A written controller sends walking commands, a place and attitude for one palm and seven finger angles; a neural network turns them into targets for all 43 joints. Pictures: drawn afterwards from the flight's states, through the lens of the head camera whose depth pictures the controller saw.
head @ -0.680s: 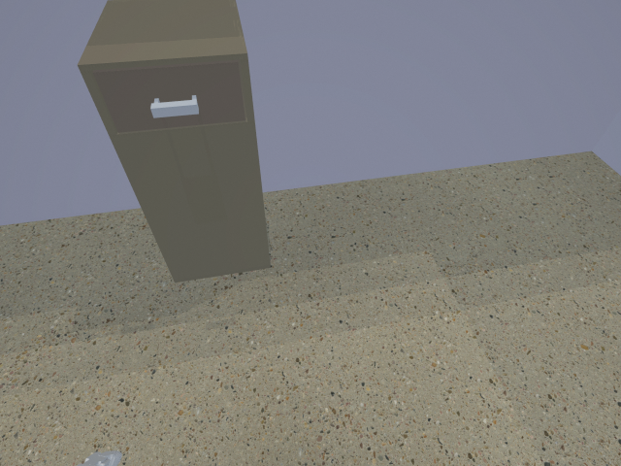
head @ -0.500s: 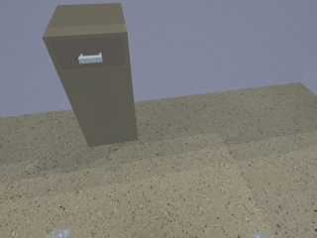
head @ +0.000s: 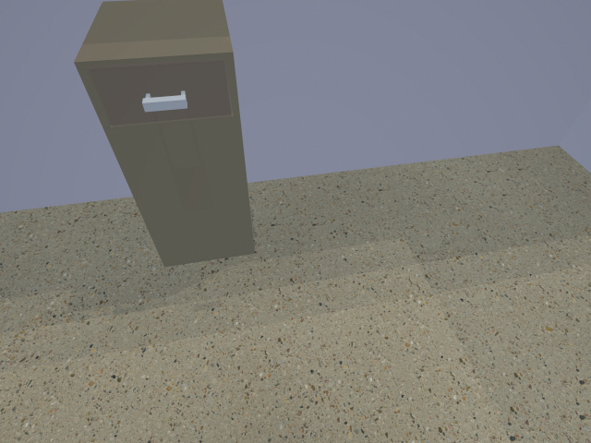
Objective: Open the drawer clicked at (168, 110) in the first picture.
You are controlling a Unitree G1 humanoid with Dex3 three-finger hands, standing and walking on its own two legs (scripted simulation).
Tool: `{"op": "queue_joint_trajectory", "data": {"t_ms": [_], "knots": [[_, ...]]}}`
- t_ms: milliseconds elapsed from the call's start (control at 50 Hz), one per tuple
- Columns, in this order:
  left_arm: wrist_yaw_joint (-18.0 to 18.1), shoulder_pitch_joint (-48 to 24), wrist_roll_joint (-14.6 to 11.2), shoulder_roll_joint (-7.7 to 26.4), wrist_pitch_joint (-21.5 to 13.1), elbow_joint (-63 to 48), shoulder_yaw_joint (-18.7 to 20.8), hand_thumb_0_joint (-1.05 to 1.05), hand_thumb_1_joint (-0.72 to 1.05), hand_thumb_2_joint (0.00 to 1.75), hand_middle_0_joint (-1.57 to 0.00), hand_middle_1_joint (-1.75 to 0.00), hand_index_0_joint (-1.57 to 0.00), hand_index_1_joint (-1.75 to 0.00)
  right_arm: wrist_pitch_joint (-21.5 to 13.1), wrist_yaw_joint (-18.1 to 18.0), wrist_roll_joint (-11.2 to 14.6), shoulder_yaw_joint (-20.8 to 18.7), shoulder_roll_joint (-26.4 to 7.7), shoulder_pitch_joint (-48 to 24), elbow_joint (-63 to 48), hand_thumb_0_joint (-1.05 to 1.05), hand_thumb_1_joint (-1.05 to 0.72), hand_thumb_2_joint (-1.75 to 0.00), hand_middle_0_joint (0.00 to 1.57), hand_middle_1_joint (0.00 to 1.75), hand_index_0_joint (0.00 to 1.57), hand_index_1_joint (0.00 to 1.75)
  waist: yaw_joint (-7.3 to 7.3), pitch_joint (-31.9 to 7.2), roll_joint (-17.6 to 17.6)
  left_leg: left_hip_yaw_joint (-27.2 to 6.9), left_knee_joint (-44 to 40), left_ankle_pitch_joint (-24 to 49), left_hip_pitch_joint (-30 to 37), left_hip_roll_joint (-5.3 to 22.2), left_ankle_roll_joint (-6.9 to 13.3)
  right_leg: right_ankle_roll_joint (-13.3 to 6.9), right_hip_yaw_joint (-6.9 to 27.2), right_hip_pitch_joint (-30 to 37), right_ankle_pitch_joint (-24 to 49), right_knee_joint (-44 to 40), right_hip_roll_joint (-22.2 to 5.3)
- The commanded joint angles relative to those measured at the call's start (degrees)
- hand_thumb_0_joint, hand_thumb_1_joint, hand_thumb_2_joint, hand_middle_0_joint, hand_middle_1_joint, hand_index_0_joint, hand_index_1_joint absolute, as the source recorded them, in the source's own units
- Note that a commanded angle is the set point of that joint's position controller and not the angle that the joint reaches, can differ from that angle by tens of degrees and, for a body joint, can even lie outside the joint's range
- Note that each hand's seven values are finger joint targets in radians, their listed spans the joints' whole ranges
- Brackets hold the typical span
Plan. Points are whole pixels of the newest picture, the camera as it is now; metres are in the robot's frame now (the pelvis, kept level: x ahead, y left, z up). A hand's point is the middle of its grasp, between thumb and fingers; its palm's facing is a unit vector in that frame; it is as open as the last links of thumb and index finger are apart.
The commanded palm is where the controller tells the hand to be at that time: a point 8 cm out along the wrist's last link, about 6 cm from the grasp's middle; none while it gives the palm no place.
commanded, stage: stand and wait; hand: left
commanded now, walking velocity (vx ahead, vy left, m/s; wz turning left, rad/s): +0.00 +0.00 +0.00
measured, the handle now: (165, 99) +0.90 +0.40 -0.01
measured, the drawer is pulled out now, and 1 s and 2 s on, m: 0.00 0.00 0.00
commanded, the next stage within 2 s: look at it before walking up in 0.14 s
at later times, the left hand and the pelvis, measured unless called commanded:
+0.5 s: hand out of the picture +0.07 +0.24 -0.15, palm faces -0.02 -0.95 -0.33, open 7.4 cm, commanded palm none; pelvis -0.01 +0.00 +0.00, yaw +0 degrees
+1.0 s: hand out of the picture +0.07 +0.25 -0.16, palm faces -0.01 -0.94 -0.33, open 7.4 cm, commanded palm none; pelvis -0.01 +0.00 +0.00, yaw +1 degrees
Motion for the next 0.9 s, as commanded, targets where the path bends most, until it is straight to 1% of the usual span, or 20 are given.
{"op": "queue_joint_trajectory", "data": {"t_ms": [0,40,80,100,180,200,280,300,380,400,420,460,520,580,620,660,720,800,840,880], "knots": [[0.99,-3.09,0.22,11.39,-1.65,-3.71,2.31,0.00,0.90,0.90,-0.20,-0.30,-0.20,-0.30,-1.64,-0.75,0.02,-2.32,-11.44,-3.14,-3.94,0.00,-0.90,-0.90,0.20,0.30,0.20,0.30,-0.06,-4.15,-0.38,-5.06,-3.81,10.33,0.40,6.15,2.15,-1.75,5.48,0.88,10.12,-3.75,-6.75],[0.97,-2.88,0.20,11.30,-1.59,-3.44,2.24,0.00,0.90,0.90,-0.20,-0.30,-0.20,-0.30,-1.68,-0.75,-0.04,-2.32,-11.45,-3.40,-3.75,0.00,-0.90,-0.90,0.20,0.30,0.20,0.30,0.09,-3.58,0.49,-4.93,-4.23,9.52,0.43,6.18,2.16,-1.66,5.57,0.37,9.09,-4.13,-6.81],[0.92,-3.03,0.24,11.30,-1.55,-3.30,2.17,0.00,0.90,0.90,-0.20,-0.30,-0.20,-0.30,-1.65,-0.73,-0.03,-2.22,-11.53,-3.37,-3.50,0.00,-0.90,-0.90,0.20,0.30,0.20,0.30,0.01,-2.83,0.12,-5.07,-4.73,8.76,0.20,6.23,2.16,-1.65,5.70,-0.08,8.13,-4.58,-6.73],[0.94,-3.09,0.30,11.34,-1.57,-3.35,2.25,0.00,0.90,0.90,-0.20,-0.30,-0.20,-0.30,-1.63,-0.71,0.00,-2.26,-11.52,-3.12,-3.49,0.00,-0.90,-0.90,0.20,0.30,0.20,0.30,-0.01,-3.17,-0.06,-5.13,-4.58,8.68,-0.03,6.18,2.12,-1.66,5.75,0.20,7.86,-4.57,-6.64],[0.87,-3.19,0.31,11.30,-1.53,-3.15,2.17,0.00,0.90,0.90,-0.20,-0.30,-0.20,-0.30,-1.70,-0.69,-0.05,-2.21,-11.56,-3.30,-3.33,0.00,-0.90,-0.90,0.20,0.30,0.20,0.30,-0.01,-2.45,0.46,-5.10,-5.19,7.75,0.01,6.19,2.06,-1.57,5.93,-0.56,6.70,-5.06,-6.58],[0.91,-3.15,0.37,11.31,-1.55,-3.28,2.20,0.00,0.90,0.90,-0.20,-0.30,-0.20,-0.30,-1.59,-0.63,0.00,-2.26,-11.48,-3.26,-3.36,0.00,-0.90,-0.90,0.20,0.30,0.20,0.30,0.07,-2.00,-0.02,-5.19,-5.16,7.03,-0.28,6.19,2.10,-1.54,5.95,-0.86,5.84,-5.33,-6.57],[0.83,-3.06,0.37,11.15,-1.60,-3.22,2.17,0.00,0.90,0.90,-0.20,-0.30,-0.20,-0.30,-1.70,-0.61,-0.07,-2.25,-11.46,-3.28,-3.35,0.00,-0.90,-0.90,0.20,0.30,0.20,0.30,-0.07,-2.20,-0.01,-5.30,-5.32,6.79,0.12,6.11,2.08,-1.61,6.38,-1.42,5.18,-5.69,-6.59],[0.85,-3.26,0.40,11.28,-1.63,-3.45,2.25,0.00,0.90,0.90,-0.20,-0.30,-0.20,-0.30,-1.67,-0.60,-0.02,-2.22,-11.48,-2.83,-3.47,0.00,-0.90,-0.90,0.20,0.30,0.20,0.30,-0.13,-2.86,-0.49,-5.42,-5.09,7.43,0.01,6.17,2.08,-1.65,6.25,-0.74,5.79,-5.50,-6.53],[0.83,-3.09,0.35,11.22,-1.71,-3.32,2.22,0.00,0.90,0.90,-0.20,-0.30,-0.20,-0.30,-1.76,-0.60,-0.04,-2.17,-11.39,-3.11,-3.32,0.00,-0.90,-0.90,0.20,0.30,0.20,0.30,0.04,-2.78,0.20,-5.24,-5.20,7.82,-0.02,6.19,2.00,-1.63,6.22,-0.63,6.48,-5.62,-6.74],[0.87,-3.07,0.39,11.23,-1.74,-3.42,2.32,0.00,0.90,0.90,-0.20,-0.30,-0.20,-0.30,-1.72,-0.58,0.01,-2.21,-11.32,-2.86,-3.40,0.00,-0.90,-0.90,0.20,0.30,0.20,0.30,-0.05,-3.11,-0.21,-5.41,-5.10,8.06,-0.06,6.18,2.00,-1.67,6.17,-0.28,6.66,-5.56,-6.65],[0.84,-3.07,0.36,11.29,-1.72,-3.31,2.20,0.00,0.90,0.90,-0.20,-0.30,-0.20,-0.30,-1.71,-0.58,-0.02,-2.16,-11.41,-3.18,-3.29,0.00,-0.90,-0.90,0.20,0.30,0.20,0.30,0.07,-2.53,0.20,-5.25,-5.16,7.79,-0.09,6.16,1.95,-1.61,6.10,-0.71,6.41,-5.68,-6.80],[0.82,-2.72,0.33,11.23,-1.75,-3.23,2.17,0.00,0.90,0.90,-0.20,-0.30,-0.20,-0.30,-1.75,-0.60,-0.04,-2.15,-11.39,-3.16,-3.24,0.00,-0.90,-0.90,0.20,0.30,0.20,0.30,0.05,-2.95,0.57,-5.17,-5.05,8.14,0.34,6.18,1.93,-1.65,6.20,-0.62,6.90,-5.78,-6.88],[0.83,-2.92,0.38,11.31,-1.77,-3.21,2.25,0.00,0.90,0.90,-0.20,-0.30,-0.20,-0.30,-1.66,-0.58,0.00,-2.17,-11.24,-2.99,-3.22,0.00,-0.90,-0.90,0.20,0.30,0.20,0.30,-0.05,-2.98,0.10,-5.17,-5.03,7.95,0.21,6.20,1.86,-1.63,6.20,-0.49,6.70,-5.86,-6.86],[0.84,-2.57,0.30,11.28,-1.86,-3.08,2.13,0.00,0.90,0.90,-0.20,-0.30,-0.20,-0.30,-1.77,-0.64,0.02,-2.14,-11.44,-3.00,-3.10,0.00,-0.90,-0.90,0.20,0.30,0.20,0.30,-0.04,-3.76,-0.09,-5.28,-4.84,9.66,1.05,6.27,1.92,-1.67,6.19,-0.02,8.94,-5.61,-6.88],[0.85,-2.66,0.33,11.31,-1.87,-2.98,2.17,0.00,0.90,0.90,-0.20,-0.30,-0.20,-0.30,-1.68,-0.62,0.06,-2.18,-11.46,-3.02,-3.13,0.00,-0.90,-0.90,0.20,0.30,0.20,0.30,-0.14,-3.58,-0.28,-5.01,-4.83,9.30,1.09,6.34,1.83,-1.61,6.07,-0.18,8.94,-5.62,-6.90],[0.84,-2.61,0.31,11.37,-1.84,-2.99,2.10,0.00,0.90,0.90,-0.20,-0.30,-0.20,-0.30,-1.67,-0.62,0.04,-2.15,-11.42,-3.10,-3.01,0.00,-0.90,-0.90,0.20,0.30,0.20,0.30,-0.05,-3.22,0.65,-5.08,-5.10,9.04,0.76,6.32,1.84,-1.63,6.20,-0.10,8.65,-5.76,-6.82],[0.88,-2.37,0.31,11.36,-1.85,-2.90,2.15,0.00,0.90,0.90,-0.20,-0.30,-0.20,-0.30,-1.71,-0.65,0.07,-2.09,-11.46,-3.06,-3.04,0.00,-0.90,-0.90,0.20,0.30,0.20,0.30,-0.04,-3.94,0.35,-5.06,-5.03,10.03,1.27,6.42,1.86,-1.63,6.09,0.49,9.85,-5.51,-6.88],[0.87,-2.52,0.38,11.32,-1.80,-2.82,2.11,0.00,0.90,0.90,-0.20,-0.30,-0.20,-0.30,-1.67,-0.65,0.10,-2.18,-11.58,-3.14,-3.07,0.00,-0.90,-0.90,0.20,0.30,0.20,0.30,-0.06,-3.30,-0.18,-5.19,-5.24,9.83,1.27,6.47,1.93,-1.52,5.93,0.01,9.41,-5.69,-6.74],[0.86,-2.38,0.37,11.29,-1.83,-2.76,2.08,0.00,0.90,0.90,-0.20,-0.30,-0.20,-0.30,-1.70,-0.67,0.05,-2.16,-11.56,-3.38,-3.00,0.00,-0.90,-0.90,0.20,0.30,0.20,0.30,-0.08,-3.19,0.09,-5.08,-5.34,9.71,1.54,6.48,1.90,-1.53,6.13,-0.22,9.44,-5.86,-6.79],[0.86,-2.74,0.34,11.44,-1.68,-2.97,2.29,0.00,0.90,0.90,-0.20,-0.30,-0.20,-0.30,-1.59,-0.57,0.03,-2.19,-11.73,-3.25,-3.26,0.00,-0.90,-0.90,0.20,0.30,0.20,0.30,-0.12,-3.13,0.58,-5.52,-5.07,10.42,0.43,6.38,1.93,-1.36,5.33,0.40,9.26,-5.07,-6.89]]}}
